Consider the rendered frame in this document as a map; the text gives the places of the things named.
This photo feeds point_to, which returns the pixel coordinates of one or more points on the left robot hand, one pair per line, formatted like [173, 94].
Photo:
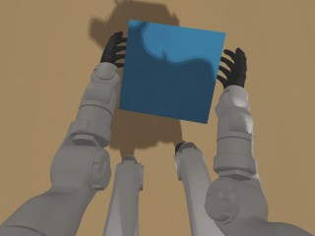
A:
[109, 53]

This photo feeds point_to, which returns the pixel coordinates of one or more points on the robot right upper arm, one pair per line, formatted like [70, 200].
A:
[240, 209]

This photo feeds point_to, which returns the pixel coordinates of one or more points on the right robot thigh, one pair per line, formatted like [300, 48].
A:
[192, 170]

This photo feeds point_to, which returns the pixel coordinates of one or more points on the robot right forearm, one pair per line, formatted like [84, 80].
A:
[235, 138]

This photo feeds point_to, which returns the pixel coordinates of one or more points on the left robot shin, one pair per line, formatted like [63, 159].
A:
[126, 157]

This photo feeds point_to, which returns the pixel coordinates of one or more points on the right robot hand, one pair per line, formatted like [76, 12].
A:
[237, 74]

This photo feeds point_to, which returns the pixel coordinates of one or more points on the robot left upper arm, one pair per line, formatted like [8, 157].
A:
[77, 173]

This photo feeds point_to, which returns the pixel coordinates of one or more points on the robot left forearm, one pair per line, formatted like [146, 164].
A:
[92, 125]

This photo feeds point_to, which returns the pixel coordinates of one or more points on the carton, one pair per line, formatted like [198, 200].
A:
[170, 71]

